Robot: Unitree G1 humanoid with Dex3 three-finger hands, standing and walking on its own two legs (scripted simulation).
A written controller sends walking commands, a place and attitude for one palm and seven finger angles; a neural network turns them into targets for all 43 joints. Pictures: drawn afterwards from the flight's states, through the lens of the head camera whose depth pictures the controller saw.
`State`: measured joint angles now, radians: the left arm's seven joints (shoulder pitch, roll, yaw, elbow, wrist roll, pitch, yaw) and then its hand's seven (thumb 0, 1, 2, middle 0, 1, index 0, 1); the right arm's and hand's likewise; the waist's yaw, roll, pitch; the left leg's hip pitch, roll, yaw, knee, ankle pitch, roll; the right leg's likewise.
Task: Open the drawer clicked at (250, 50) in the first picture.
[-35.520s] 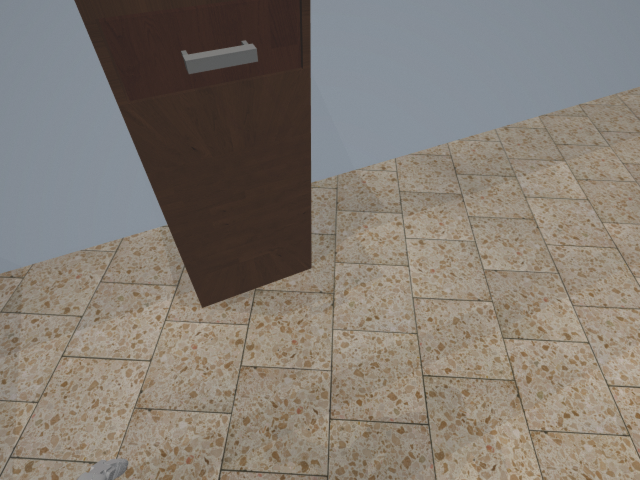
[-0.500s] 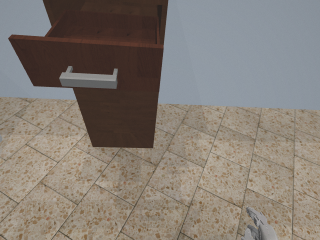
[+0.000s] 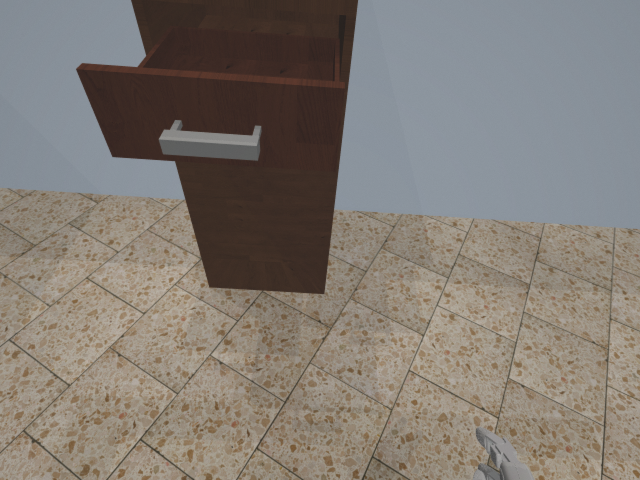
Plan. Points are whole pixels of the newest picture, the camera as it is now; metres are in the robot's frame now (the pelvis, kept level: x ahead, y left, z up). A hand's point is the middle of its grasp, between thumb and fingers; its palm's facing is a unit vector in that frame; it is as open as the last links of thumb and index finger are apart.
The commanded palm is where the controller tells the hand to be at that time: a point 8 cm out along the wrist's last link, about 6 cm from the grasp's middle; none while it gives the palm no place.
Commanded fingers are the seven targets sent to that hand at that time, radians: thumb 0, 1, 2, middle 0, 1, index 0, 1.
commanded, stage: stop stepping back and stand still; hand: left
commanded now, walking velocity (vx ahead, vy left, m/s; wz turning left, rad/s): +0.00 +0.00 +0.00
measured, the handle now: (214, 136) +0.56 +0.21 +0.13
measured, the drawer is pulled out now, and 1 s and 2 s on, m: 0.29 0.29 0.29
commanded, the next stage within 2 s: let the arm hang, fingers relaxed in 0.04 s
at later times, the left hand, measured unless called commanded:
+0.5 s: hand out of the picture +0.05 +0.15 -0.17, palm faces +0.14 -0.97 -0.20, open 6.6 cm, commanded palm none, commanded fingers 0.00 0.90 0.90 -0.20 -0.30 -0.20 -0.30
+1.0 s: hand out of the picture +0.03 +0.16 -0.15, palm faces +0.05 -0.96 -0.29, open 7.4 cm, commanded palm none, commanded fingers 0.00 0.90 0.90 -0.20 -0.30 -0.20 -0.30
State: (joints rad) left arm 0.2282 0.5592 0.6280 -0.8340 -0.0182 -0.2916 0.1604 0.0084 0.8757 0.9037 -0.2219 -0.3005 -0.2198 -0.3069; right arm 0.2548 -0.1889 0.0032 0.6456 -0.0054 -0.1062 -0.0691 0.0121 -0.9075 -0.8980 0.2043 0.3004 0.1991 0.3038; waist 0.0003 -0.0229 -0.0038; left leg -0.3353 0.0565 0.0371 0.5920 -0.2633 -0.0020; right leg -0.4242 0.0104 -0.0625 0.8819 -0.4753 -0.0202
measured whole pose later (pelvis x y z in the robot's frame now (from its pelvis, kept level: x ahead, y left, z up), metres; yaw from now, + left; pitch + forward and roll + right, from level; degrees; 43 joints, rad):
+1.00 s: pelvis +0.00 -0.04 +0.01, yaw +2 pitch -2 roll +0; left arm 0.20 0.19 0.03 1.11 0.01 0.00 0.02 0.00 0.91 0.90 -0.20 -0.30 -0.20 -0.30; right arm 0.30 -0.20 -0.01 1.09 -0.02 0.02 -0.02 0.00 -0.91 -0.90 0.20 0.30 0.20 0.30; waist -0.02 0.06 0.03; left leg -0.15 0.03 0.05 0.40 -0.21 -0.01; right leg -0.20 0.04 -0.07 0.37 -0.14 -0.07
